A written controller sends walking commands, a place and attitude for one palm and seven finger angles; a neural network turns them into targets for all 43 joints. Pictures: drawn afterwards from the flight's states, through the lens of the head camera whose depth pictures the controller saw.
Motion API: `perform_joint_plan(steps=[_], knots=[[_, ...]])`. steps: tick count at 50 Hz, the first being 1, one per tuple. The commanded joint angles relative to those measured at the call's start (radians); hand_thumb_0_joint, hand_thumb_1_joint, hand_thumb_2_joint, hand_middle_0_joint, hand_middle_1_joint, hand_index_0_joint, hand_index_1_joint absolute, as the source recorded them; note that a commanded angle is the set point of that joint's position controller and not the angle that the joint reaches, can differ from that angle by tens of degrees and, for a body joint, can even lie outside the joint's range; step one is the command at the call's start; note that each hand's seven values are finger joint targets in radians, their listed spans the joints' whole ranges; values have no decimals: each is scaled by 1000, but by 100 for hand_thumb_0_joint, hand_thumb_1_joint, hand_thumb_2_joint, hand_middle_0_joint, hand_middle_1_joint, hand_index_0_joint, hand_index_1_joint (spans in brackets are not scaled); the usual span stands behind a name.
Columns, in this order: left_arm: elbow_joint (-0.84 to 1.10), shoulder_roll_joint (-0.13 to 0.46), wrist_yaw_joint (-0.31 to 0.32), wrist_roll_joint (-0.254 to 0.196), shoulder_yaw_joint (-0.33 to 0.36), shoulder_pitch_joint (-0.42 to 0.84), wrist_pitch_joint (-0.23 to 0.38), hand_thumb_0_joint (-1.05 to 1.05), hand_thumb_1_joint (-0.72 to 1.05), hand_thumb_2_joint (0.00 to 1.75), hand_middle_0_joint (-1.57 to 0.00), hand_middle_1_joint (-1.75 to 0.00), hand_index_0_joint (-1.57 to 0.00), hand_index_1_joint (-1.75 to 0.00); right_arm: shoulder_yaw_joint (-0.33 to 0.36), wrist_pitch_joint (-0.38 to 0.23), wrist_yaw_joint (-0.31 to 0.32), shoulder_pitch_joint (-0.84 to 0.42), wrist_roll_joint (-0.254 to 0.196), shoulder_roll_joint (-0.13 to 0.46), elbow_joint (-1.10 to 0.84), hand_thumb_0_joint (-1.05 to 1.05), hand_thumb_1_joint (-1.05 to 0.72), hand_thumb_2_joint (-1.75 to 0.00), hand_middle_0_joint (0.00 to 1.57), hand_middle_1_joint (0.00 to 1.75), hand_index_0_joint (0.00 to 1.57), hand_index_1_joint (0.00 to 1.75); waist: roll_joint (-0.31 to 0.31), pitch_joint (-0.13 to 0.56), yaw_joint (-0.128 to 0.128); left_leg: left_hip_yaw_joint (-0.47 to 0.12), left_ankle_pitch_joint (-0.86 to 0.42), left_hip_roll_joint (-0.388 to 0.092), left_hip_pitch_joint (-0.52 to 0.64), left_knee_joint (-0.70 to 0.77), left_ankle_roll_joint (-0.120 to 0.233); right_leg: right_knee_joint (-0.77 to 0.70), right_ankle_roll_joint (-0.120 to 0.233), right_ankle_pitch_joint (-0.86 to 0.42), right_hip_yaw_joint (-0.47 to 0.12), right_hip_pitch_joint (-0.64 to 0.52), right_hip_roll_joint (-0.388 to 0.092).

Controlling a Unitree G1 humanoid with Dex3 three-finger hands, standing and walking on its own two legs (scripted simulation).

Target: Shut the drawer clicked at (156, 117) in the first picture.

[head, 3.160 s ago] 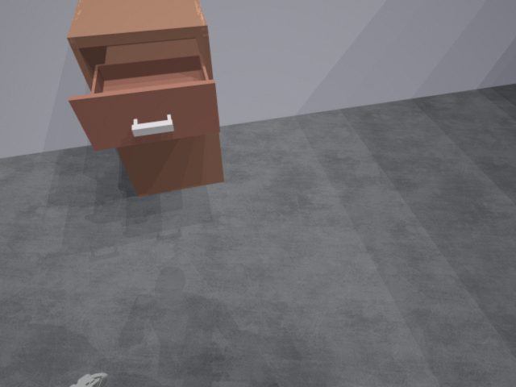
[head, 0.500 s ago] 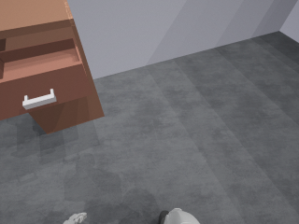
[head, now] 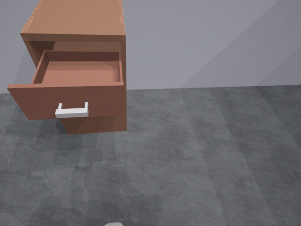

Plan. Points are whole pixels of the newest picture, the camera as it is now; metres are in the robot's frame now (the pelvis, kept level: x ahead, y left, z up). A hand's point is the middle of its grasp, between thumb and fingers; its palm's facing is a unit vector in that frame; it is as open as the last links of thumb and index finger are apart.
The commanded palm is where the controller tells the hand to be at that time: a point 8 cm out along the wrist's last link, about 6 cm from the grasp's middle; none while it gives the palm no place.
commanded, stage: turn to face it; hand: left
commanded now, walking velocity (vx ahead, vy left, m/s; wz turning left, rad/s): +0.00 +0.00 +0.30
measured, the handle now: (73, 108) +0.51 +0.33 -0.09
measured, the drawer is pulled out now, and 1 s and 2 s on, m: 0.30 0.30 0.30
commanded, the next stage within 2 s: take the last steps up to it in 0.34 s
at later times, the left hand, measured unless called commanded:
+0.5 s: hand out of the picture +0.06 +0.15 -0.14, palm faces +0.19 -0.95 -0.25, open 7.3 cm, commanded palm none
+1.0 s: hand out of the picture -0.06 +0.20 -0.16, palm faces +0.30 -0.94 -0.16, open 7.3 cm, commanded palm none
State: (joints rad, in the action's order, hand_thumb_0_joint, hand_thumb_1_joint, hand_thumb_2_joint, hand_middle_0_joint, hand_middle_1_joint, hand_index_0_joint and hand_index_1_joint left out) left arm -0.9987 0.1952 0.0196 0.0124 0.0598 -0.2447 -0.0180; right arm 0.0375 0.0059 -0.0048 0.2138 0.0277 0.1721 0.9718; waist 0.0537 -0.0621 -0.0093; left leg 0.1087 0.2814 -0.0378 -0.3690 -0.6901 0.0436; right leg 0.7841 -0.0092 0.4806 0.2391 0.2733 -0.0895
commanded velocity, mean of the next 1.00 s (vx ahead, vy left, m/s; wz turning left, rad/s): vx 0.17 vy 0.02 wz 0.14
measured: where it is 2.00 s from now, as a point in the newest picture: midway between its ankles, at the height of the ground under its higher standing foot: (122, 218)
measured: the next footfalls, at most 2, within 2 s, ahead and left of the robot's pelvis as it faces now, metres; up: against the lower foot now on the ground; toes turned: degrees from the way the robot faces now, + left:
right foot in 0.40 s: +0.07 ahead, -0.15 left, +0.00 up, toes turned +2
left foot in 0.88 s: +0.08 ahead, +0.14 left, +0.00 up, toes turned +20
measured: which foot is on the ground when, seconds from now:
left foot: down 0.00-0.40, up 0.42-0.86, down 0.88-1.00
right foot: up 0.00-0.38, down 0.40-0.88, up 0.90-1.00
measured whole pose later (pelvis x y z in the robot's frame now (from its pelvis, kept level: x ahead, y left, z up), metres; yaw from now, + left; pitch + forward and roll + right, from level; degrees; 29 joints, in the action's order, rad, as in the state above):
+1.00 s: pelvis +0.07 +0.05 +0.02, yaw +12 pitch -1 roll -1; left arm -1.15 0.19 -0.01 0.03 0.06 -0.44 -0.03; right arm 0.04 -0.05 0.01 0.24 0.02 0.15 1.00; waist 0.04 -0.02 -0.04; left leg 0.15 0.30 -0.02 -0.18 -0.50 0.05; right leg 1.00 0.01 0.43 0.08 0.36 -0.10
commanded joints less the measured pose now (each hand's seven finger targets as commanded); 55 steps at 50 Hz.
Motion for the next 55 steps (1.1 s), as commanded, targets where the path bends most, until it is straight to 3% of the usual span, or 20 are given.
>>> perform_joint_plan(steps=[1,4,6,13,18,19,20,21,22,25,34,39,42,43,44,45,47,49,52,55], knots=[[96,76,11,4,16,24,5,0,90,90,-20,-30,-20,-30,42,-10,35,118,-3,203,-27,0,-90,-90,20,30,20,30,-258,116,48,-433,-497,-327,249,360,189,348,-29,112,-207,273,-8],[61,74,2,7,18,-12,1,0,90,90,-20,-30,-20,-30,31,-18,39,40,-6,170,-46,0,-90,-90,20,30,20,30,-139,110,16,-308,-501,-250,235,358,146,347,-42,-40,-223,253,-5],[48,63,4,3,15,-36,-5,0,90,90,-20,-30,-20,-30,33,-19,39,37,-10,174,-43,0,-90,-90,20,30,20,30,-151,131,11,-266,-486,-223,247,363,136,298,-51,-67,-217,228,1],[72,47,8,3,8,14,-10,0,90,90,-20,-30,-20,-30,46,-1,32,45,-2,182,-24,0,-90,-90,20,30,20,30,-194,97,37,-306,-411,-209,224,363,144,19,-50,-30,-195,128,34],[41,68,14,0,8,-90,12,0,90,90,-20,-30,-20,-30,49,6,23,-12,-14,175,-28,0,-90,-90,20,30,20,30,-162,115,-21,-285,-324,-141,114,259,71,-337,-43,-275,-177,-110,49],[39,108,20,7,13,-100,22,0,90,90,-20,-30,-20,-30,46,5,18,-1,-22,135,-28,0,-90,-90,20,30,20,30,-58,121,-23,-240,-196,-84,29,170,19,-445,-24,-337,-265,-203,-34],[43,195,26,18,26,-99,30,0,90,90,-20,-30,-20,-30,34,7,13,7,-28,69,-48,0,-90,-90,20,30,20,30,193,97,-15,-108,86,47,-120,14,-51,-501,51,-433,-493,-241,-253],[62,232,21,15,29,-107,28,0,90,90,-20,-30,-20,-30,42,19,15,-36,-19,98,-74,0,-90,-90,20,30,20,30,203,67,-42,-123,287,56,-114,-154,-58,-527,152,-509,-554,-119,-367],[67,198,24,15,23,-69,26,0,90,90,-20,-30,-20,-30,50,31,14,-27,-13,107,-58,0,-90,-90,20,30,20,30,108,51,-17,-154,261,42,-89,-268,-57,-523,180,-485,-489,-57,-337],[64,135,15,9,14,-39,41,0,90,90,-20,-30,-20,-30,50,34,1,16,-2,103,-10,0,-90,-90,20,30,20,30,110,-13,3,-137,116,8,-181,-420,-70,-547,129,-317,-382,-102,-222],[-8,137,4,23,20,-196,74,0,90,90,-20,-30,-20,-30,39,8,-25,-96,0,77,-43,0,-90,-90,20,30,20,30,82,-50,-59,-66,68,-48,-214,-187,-77,-635,152,-63,-372,-194,-260],[-43,153,-4,25,23,-200,70,0,90,90,-20,-30,-20,-30,26,-11,-29,-79,-8,53,-42,0,-90,-90,20,30,20,30,132,-26,-50,-12,90,-24,-49,20,-51,-603,146,-101,-301,-145,-243],[-57,144,-9,15,22,-166,60,0,90,90,-20,-30,-20,-30,25,-28,-19,58,-9,70,11,0,-90,-90,20,30,20,30,59,6,20,55,-9,19,267,226,-47,-489,95,-35,-204,30,-163],[-52,112,-13,12,13,-161,55,0,90,90,-20,-30,-20,-30,35,-36,-8,150,-10,115,40,0,-90,-90,20,30,20,30,-73,34,59,-3,44,-17,416,270,-38,-359,67,-23,-162,130,-117],[-34,53,-19,8,2,-148,53,0,90,90,-20,-30,-20,-30,58,-45,3,263,1,202,69,0,-90,-90,20,30,20,30,-322,66,108,-314,215,-226,501,396,26,-74,18,21,-65,278,-7],[7,32,-18,14,-6,-91,53,0,90,90,-20,-30,-20,-30,67,-41,13,341,-1,265,84,0,-90,-90,20,30,20,30,-383,16,128,-501,282,-360,467,532,100,152,9,112,-90,406,47],[2,50,-17,21,0,-63,47,0,90,90,-20,-30,-20,-30,47,-42,24,249,-5,210,66,0,-90,-90,20,30,20,30,-263,-31,87,-477,297,-355,334,561,127,336,38,24,-194,421,-16],[-39,41,-31,22,6,-84,47,0,90,90,-20,-30,-20,-30,19,-58,27,154,-9,119,49,0,-90,-90,20,30,20,30,-151,-96,38,-308,119,-282,240,561,104,356,31,-142,-216,387,-52],[-67,8,-34,17,5,-139,42,0,90,90,-20,-30,-20,-30,11,-87,36,173,-17,74,66,0,-90,-90,20,30,20,30,-110,-47,0,-156,-293,-215,288,530,87,344,6,-257,-196,349,-29],[-56,14,-28,15,9,-121,28,0,90,90,-20,-30,-20,-30,3,-95,40,209,-21,71,89,0,-90,-90,20,30,20,30,-145,-47,-10,-114,-448,-210,315,520,86,339,-5,-291,-207,381,-20]])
